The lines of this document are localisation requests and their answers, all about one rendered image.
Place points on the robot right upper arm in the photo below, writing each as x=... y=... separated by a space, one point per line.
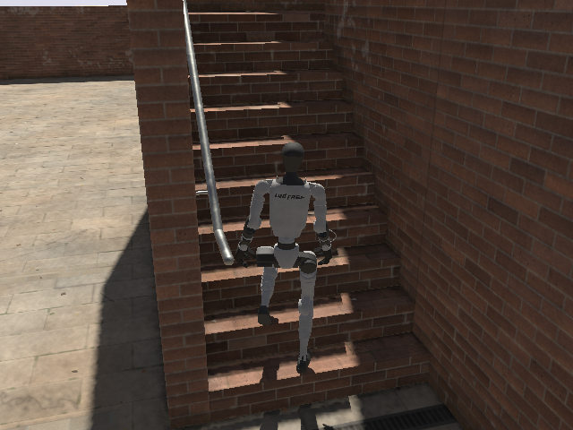
x=320 y=207

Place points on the robot left upper arm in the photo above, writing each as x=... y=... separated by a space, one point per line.
x=261 y=188

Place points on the right robot shin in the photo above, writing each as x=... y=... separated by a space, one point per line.
x=305 y=329

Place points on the robot left forearm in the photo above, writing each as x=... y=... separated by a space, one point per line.
x=246 y=237

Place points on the robot head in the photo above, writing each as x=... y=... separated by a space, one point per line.
x=292 y=155

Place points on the robot left hand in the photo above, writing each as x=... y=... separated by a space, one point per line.
x=239 y=254

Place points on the robot right hand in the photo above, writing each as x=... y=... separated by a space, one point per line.
x=320 y=252

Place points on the robot right forearm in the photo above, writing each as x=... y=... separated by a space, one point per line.
x=324 y=239

